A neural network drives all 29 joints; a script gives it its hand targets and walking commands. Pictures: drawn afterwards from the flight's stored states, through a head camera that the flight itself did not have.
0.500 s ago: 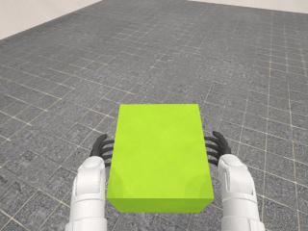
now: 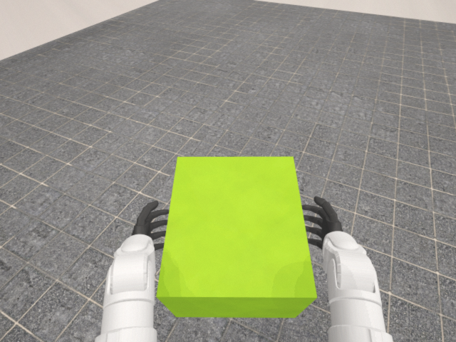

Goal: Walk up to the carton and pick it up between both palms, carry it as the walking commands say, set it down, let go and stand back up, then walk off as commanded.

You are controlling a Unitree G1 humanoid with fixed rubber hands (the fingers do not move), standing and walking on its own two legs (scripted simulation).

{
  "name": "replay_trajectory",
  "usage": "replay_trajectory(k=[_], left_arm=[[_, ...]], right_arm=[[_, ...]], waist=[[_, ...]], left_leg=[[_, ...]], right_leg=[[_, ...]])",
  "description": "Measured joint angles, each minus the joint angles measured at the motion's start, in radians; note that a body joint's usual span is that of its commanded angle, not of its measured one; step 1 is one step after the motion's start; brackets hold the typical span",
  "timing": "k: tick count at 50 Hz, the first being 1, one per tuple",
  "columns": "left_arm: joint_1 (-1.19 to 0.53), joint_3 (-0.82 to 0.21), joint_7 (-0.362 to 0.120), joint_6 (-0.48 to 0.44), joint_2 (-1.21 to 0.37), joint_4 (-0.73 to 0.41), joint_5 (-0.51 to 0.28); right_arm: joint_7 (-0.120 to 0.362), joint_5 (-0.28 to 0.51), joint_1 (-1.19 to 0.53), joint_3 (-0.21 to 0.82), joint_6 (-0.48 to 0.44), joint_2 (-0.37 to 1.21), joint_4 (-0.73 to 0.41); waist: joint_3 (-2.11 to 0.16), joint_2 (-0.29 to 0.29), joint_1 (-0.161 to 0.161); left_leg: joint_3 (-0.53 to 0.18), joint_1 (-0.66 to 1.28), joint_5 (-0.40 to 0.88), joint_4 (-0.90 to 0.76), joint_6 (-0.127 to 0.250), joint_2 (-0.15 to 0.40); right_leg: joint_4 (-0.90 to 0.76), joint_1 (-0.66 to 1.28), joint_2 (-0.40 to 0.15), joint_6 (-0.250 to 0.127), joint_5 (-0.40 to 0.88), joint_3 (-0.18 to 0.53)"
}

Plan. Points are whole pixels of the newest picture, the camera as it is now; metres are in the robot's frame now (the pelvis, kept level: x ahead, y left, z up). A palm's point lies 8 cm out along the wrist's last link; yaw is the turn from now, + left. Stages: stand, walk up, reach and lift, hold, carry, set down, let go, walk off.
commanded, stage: carry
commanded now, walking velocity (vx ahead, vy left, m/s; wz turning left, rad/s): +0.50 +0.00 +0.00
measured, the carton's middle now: (235, 236) +0.34 +0.00 -0.03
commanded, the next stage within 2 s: none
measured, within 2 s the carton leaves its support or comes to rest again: neither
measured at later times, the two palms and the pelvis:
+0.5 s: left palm (172, 172) +0.43 +0.13 +0.07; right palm (328, 170) +0.42 -0.19 +0.08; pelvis +0.15 -0.02 -0.01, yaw -3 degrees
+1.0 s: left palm (210, 91) +0.77 +0.07 +0.07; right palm (318, 87) +0.78 -0.25 +0.08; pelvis +0.48 -0.09 -0.01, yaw -1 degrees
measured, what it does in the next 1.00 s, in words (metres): walks ahead: left foot, then right foot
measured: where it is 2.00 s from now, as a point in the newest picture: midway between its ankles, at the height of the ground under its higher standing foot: (253, 183)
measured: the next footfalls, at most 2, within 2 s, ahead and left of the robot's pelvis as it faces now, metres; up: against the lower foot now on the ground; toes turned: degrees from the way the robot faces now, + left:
left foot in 0.38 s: +0.13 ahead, +0.09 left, +0.00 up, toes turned +9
right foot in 0.70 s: +0.41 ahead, -0.18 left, +0.00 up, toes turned -16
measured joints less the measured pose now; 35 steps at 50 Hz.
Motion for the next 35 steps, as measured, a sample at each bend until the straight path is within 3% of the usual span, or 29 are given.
replay_trajectory(k=[4, 7, 11, 15, 19, 21, 23, 26, 31, 35], left_arm=[[0.008, -0.006, 0.023, 0.007, 0.002, -0.008, -0.023], [0.015, -0.011, 0.047, 0.024, 0.012, -0.062, -0.046], [0.017, -0.023, 0.078, 0.076, 0.011, -0.103, -0.092], [0.040, -0.098, 0.116, 0.159, 0.005, -0.192, -0.127], [0.059, -0.105, 0.152, 0.266, 0.009, -0.338, -0.155], [0.060, -0.087, 0.157, 0.316, 0.013, -0.393, -0.161], [0.064, -0.070, 0.167, 0.362, 0.017, -0.419, -0.178], [0.052, -0.074, 0.187, 0.421, 0.007, -0.439, -0.187], [0.014, -0.097, 0.187, 0.459, 0.003, -0.451, -0.166], [-0.027, -0.089, 0.180, 0.470, -0.006, -0.449, -0.146]], right_arm=[[-0.029, 0.021, -0.005, 0.002, -0.001, 0.001, 0.013], [-0.050, 0.051, -0.009, 0.034, 0.012, 0.003, -0.024], [-0.084, 0.086, 0.019, 0.059, 0.069, -0.004, -0.101], [-0.131, 0.151, 0.069, 0.042, 0.161, -0.011, -0.236], [-0.180, 0.194, 0.059, 0.083, 0.261, -0.009, -0.352], [-0.182, 0.186, 0.038, 0.105, 0.295, -0.006, -0.368], [-0.177, 0.179, 0.026, 0.116, 0.336, -0.004, -0.371], [-0.196, 0.175, 0.032, 0.115, 0.389, -0.005, -0.404], [-0.273, 0.192, 0.004, 0.108, 0.444, 0.000, -0.448], [-0.267, 0.192, -0.036, 0.073, 0.463, 0.007, -0.456]], waist=[[-0.083, 0.000, 0.000], [-0.119, 0.001, 0.003], [-0.154, 0.022, -0.010], [-0.169, -0.001, -0.014], [-0.159, -0.029, -0.007], [-0.169, -0.041, 0.001], [-0.186, -0.026, 0.001], [-0.192, 0.003, -0.007], [-0.157, 0.023, -0.040], [-0.119, 0.026, -0.050]], left_leg=[[0.011, -0.131, -0.126, 0.148, -0.003, 0.007], [0.026, -0.185, -0.108, 0.192, -0.002, 0.019], [0.014, -0.234, -0.216, 0.295, -0.004, 0.053], [0.101, -0.349, -0.330, 0.473, 0.000, 0.054], [0.205, -0.325, -0.191, 0.240, 0.017, 0.012], [0.238, -0.297, -0.074, 0.208, 0.046, 0.008], [0.255, -0.277, -0.128, 0.221, 0.055, 0.023], [0.255, -0.208, -0.165, 0.158, 0.036, 0.048], [0.246, -0.063, -0.195, 0.062, -0.008, 0.084], [0.230, 0.007, -0.322, 0.168, -0.047, 0.129]], right_leg=[[0.176, -0.146, 0.003, 0.002, -0.170, 0.002], [0.290, -0.237, -0.008, -0.006, -0.266, -0.041], [0.271, -0.239, 0.014, -0.027, -0.158, -0.085], [0.217, -0.204, 0.002, -0.042, -0.186, -0.119], [0.179, -0.161, -0.018, -0.025, -0.203, -0.100], [0.302, -0.196, -0.034, -0.022, -0.283, -0.093], [0.506, -0.285, -0.025, -0.029, -0.355, -0.090], [0.678, -0.417, -0.017, -0.035, -0.336, -0.111], [0.469, -0.508, -0.030, -0.030, -0.182, -0.169], [0.281, -0.459, -0.016, -0.050, -0.045, -0.269]])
